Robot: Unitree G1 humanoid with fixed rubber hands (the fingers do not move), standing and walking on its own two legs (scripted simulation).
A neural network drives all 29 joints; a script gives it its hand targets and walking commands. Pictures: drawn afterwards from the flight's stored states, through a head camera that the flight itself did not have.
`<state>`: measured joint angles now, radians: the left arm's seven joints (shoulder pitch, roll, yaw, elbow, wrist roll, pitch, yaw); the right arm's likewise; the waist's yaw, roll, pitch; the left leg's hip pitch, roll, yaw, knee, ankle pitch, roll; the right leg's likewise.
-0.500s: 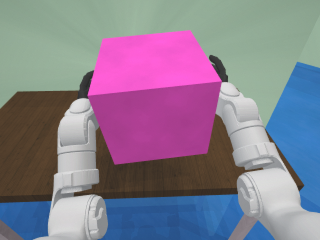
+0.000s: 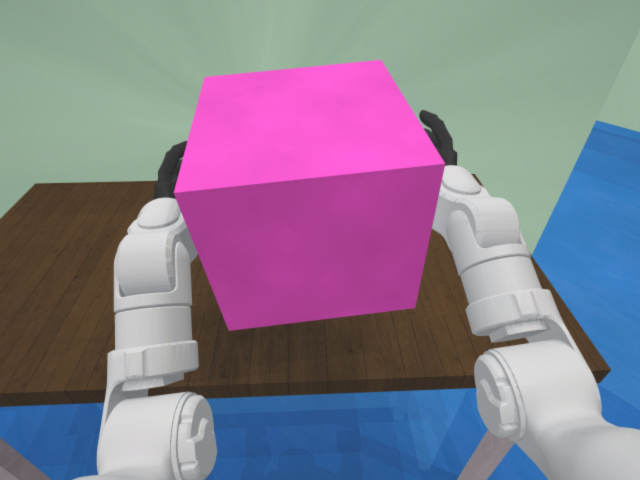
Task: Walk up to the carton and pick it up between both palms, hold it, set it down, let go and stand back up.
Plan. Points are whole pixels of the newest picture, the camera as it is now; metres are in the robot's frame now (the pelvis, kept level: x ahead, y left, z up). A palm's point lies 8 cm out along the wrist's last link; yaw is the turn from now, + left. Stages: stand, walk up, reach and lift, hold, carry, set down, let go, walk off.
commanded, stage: hold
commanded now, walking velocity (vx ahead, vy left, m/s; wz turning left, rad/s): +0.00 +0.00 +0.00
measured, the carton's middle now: (307, 190) +0.38 +0.00 +0.22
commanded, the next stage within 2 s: none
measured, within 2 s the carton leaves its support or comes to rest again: neither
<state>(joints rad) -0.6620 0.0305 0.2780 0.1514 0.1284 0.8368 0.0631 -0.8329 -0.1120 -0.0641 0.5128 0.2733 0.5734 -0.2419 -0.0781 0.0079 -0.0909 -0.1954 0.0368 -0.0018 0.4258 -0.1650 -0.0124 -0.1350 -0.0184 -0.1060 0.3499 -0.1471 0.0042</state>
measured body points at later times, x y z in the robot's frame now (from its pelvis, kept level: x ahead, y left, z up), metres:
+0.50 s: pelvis +0.00 +0.00 +0.00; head -0.07 +0.01 +0.45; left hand +0.37 +0.16 +0.22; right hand +0.38 -0.16 +0.24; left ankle +0.05 +0.12 -0.74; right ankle +0.03 -0.12 -0.74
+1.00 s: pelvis +0.00 +0.00 +0.00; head -0.07 +0.01 +0.44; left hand +0.37 +0.16 +0.22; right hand +0.38 -0.16 +0.24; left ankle +0.05 +0.12 -0.74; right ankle +0.03 -0.12 -0.74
